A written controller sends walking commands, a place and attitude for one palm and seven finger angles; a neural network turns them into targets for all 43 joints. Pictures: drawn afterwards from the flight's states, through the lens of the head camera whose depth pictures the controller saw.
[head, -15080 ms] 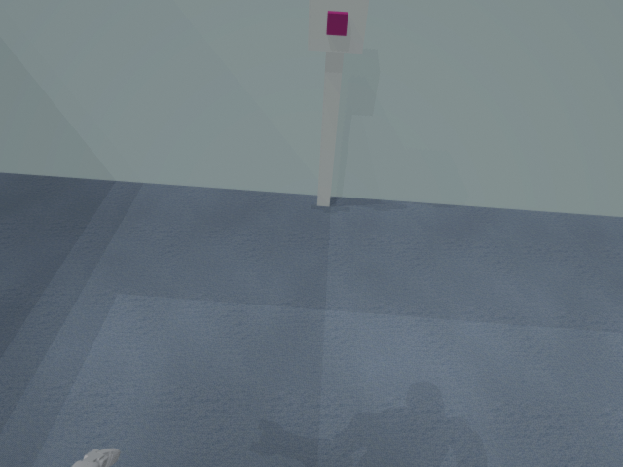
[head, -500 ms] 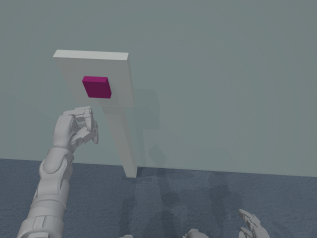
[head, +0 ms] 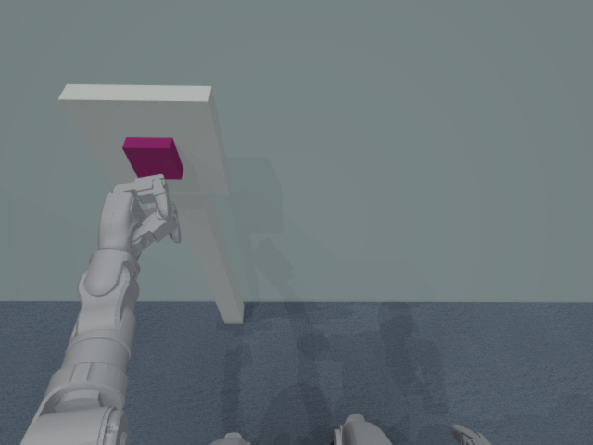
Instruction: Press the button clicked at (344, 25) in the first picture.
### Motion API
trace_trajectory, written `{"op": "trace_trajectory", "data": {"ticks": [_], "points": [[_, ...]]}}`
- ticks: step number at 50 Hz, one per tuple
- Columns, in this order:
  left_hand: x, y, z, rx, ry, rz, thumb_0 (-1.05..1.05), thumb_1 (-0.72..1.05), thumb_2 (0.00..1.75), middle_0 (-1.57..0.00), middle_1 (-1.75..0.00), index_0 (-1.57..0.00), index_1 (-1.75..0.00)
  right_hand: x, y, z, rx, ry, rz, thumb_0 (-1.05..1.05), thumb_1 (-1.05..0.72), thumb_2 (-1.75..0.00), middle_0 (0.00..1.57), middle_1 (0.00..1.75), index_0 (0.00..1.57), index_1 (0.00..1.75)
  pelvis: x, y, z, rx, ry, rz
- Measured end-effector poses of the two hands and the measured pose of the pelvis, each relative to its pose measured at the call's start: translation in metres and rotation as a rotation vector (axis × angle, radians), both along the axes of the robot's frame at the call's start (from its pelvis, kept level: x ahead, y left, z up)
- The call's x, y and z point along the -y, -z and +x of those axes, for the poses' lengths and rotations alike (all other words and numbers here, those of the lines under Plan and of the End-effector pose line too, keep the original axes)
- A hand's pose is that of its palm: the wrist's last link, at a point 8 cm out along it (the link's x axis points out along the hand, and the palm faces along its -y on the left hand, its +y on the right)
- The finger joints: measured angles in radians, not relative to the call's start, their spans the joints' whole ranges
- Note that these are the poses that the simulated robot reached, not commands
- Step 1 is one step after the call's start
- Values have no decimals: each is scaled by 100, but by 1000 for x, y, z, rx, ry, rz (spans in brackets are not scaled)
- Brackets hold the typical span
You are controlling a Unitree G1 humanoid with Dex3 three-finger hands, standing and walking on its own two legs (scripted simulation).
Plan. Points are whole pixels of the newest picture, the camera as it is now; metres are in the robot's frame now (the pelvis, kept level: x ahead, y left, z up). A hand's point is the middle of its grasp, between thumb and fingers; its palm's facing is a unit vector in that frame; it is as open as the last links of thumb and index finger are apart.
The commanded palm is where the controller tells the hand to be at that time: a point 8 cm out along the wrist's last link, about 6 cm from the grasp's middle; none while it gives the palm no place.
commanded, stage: aim a knuckle at the button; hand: left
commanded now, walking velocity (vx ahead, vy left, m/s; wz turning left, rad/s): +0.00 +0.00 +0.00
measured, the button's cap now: (155, 157) +0.48 +0.20 +0.10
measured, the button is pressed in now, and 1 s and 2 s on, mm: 0 1 14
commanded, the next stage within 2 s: press the button with the knuckle in 0.46 s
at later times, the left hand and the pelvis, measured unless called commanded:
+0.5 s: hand (168, 221) +0.40 +0.17 +0.06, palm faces -0.01 -1.00 -0.03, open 3.1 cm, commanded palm +0.37 +0.22 +0.07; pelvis +0.00 +0.00 +0.00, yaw +1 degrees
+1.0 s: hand (170, 203) +0.42 +0.17 +0.07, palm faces -0.02 -1.00 -0.02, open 3.1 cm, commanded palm +0.40 +0.22 +0.07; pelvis +0.00 +0.01 +0.00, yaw +0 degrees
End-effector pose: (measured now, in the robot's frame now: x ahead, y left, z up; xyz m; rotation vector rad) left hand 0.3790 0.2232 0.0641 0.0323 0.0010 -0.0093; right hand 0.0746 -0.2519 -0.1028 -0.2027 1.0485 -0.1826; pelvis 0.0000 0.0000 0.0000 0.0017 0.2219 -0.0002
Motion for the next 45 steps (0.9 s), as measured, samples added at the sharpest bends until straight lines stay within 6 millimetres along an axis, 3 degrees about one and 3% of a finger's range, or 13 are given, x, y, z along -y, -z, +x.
{"op": "trace_trajectory", "data": {"ticks": [11,22,33,45], "points": [[0,0,-9,3,8,-4,2,90,90,-130,-150,-130,-150,-5,-2,12,27,-26,1,1,-90,-90,20,30,21,30,-3,-1,-1,8,-11,-4],[1,-1,-4,10,2,-6,2,89,90,-130,-150,-130,-150,-9,-5,26,66,-44,0,1,-90,-90,20,30,21,30,-4,1,-3,9,-10,-4],[-5,-1,-6,4,4,-4,2,90,90,-130,-150,-130,-150,-9,-3,20,37,-43,-2,1,-90,-90,20,30,21,30,-5,0,-1,7,-15,-7],[-2,-4,19,1,7,-7,2,90,90,-130,-150,-130,-150,-5,1,4,-9,-22,-17,1,-90,-90,20,30,21,30,-5,3,-3,-11,-15,-9]]}}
